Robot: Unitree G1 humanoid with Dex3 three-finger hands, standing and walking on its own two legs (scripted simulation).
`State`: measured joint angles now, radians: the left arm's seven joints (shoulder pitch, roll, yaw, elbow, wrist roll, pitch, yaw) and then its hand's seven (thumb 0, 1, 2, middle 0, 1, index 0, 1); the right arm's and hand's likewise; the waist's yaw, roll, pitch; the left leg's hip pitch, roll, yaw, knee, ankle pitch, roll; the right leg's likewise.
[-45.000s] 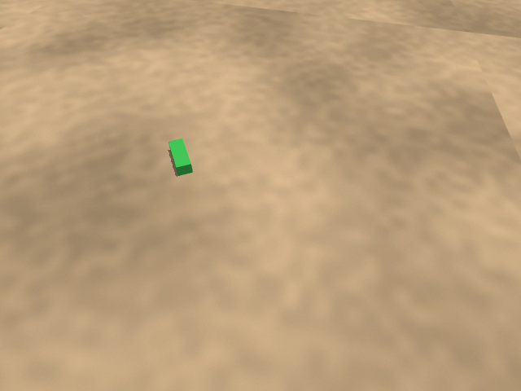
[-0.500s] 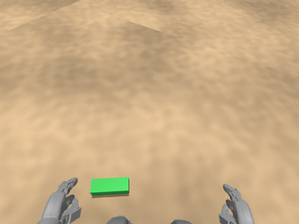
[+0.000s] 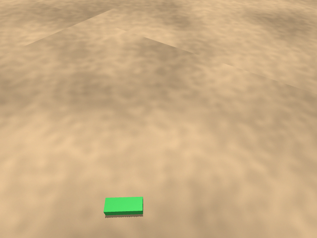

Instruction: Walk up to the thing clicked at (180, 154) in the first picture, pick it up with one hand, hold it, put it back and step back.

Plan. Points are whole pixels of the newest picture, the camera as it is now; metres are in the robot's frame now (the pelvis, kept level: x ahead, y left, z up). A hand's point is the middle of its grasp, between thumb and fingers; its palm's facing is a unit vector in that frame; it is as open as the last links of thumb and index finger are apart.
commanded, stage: stand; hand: left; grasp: from above
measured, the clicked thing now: (124, 205) +0.43 +0.21 -0.74
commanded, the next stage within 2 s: step back in 1.96 s
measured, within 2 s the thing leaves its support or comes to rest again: neither
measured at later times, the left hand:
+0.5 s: hand out of the picture +0.02 +0.23 -0.16, palm faces +0.03 -0.94 -0.34, open 7.4 cm
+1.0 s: hand out of the picture +0.09 +0.22 -0.15, palm faces +0.02 -0.94 -0.33, open 7.4 cm
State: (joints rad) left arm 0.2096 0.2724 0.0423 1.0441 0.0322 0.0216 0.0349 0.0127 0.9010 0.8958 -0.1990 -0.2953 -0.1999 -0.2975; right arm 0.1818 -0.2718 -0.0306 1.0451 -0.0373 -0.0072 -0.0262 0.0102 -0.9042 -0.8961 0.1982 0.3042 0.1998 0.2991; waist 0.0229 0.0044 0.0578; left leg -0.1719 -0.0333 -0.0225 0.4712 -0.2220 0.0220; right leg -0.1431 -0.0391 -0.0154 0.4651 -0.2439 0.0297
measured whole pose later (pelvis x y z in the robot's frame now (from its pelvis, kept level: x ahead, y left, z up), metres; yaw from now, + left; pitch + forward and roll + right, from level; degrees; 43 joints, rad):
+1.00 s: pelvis +0.02 -0.02 +0.01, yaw +0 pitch -3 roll +0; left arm 0.11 0.30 0.04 1.15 0.02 -0.01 0.02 0.01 0.90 0.90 -0.20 -0.30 -0.20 -0.30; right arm 0.12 -0.31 -0.01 1.15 -0.02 -0.01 -0.02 0.01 -0.90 -0.90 0.20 0.30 0.20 0.30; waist 0.00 0.01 0.06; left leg -0.10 -0.01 -0.03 0.33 -0.17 0.00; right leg -0.08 -0.02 -0.02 0.33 -0.19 0.01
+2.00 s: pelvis +0.02 -0.02 +0.01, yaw +0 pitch -2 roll +0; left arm 0.11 0.33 0.03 1.12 0.00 -0.01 0.01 0.01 0.90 0.90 -0.20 -0.30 -0.20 -0.30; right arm 0.10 -0.34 -0.01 1.13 -0.01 0.00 0.00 0.01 -0.90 -0.90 0.20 0.30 0.20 0.30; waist 0.00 0.01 0.06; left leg -0.12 0.00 -0.03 0.34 -0.18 -0.01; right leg -0.10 -0.01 -0.02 0.35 -0.21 0.00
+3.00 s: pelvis -0.20 +0.01 -0.01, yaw -1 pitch -2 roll +0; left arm 0.14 0.36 0.07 0.79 0.03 0.04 0.02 0.01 0.90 0.90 -0.20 -0.30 -0.20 -0.30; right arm 0.21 -0.42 -0.05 0.90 -0.01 0.04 -0.02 0.01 -0.90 -0.90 0.20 0.30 0.20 0.30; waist 0.00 0.01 0.16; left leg -0.31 -0.06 -0.07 0.83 -0.49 -0.01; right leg -0.34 -0.04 -0.01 0.63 -0.26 0.00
